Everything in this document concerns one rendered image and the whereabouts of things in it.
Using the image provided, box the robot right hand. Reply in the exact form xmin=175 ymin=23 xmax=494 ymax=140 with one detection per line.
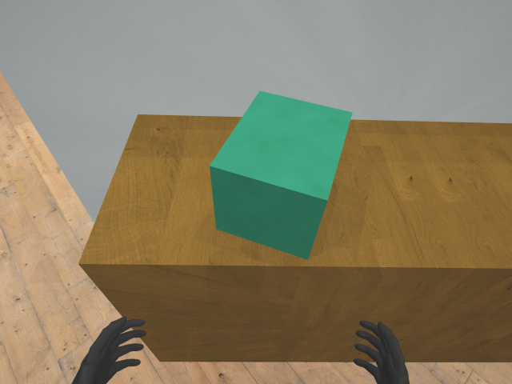
xmin=354 ymin=321 xmax=410 ymax=384

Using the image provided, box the pedestal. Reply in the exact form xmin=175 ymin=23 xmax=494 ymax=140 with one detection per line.
xmin=78 ymin=114 xmax=512 ymax=362

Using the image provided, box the carton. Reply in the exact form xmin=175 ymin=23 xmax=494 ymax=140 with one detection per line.
xmin=210 ymin=91 xmax=353 ymax=260

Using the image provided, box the robot left hand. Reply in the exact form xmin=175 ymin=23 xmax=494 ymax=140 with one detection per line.
xmin=71 ymin=317 xmax=146 ymax=384

